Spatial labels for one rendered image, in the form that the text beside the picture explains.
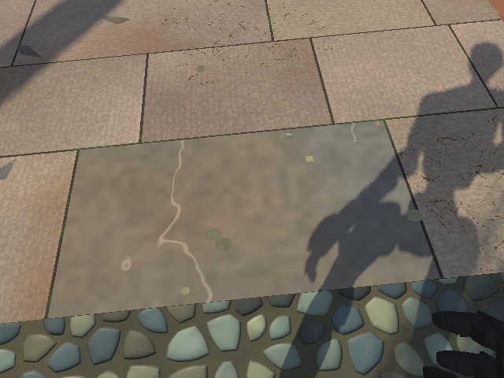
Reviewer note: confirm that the robot right hand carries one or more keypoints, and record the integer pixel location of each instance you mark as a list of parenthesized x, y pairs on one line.
[(483, 329)]

